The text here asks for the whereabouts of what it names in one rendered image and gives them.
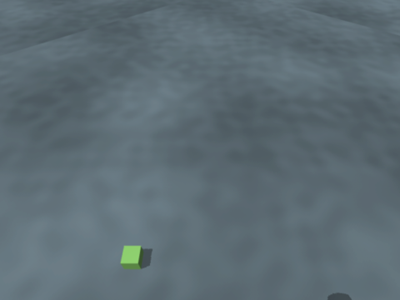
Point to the cube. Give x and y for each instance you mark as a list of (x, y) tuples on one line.
[(132, 257)]

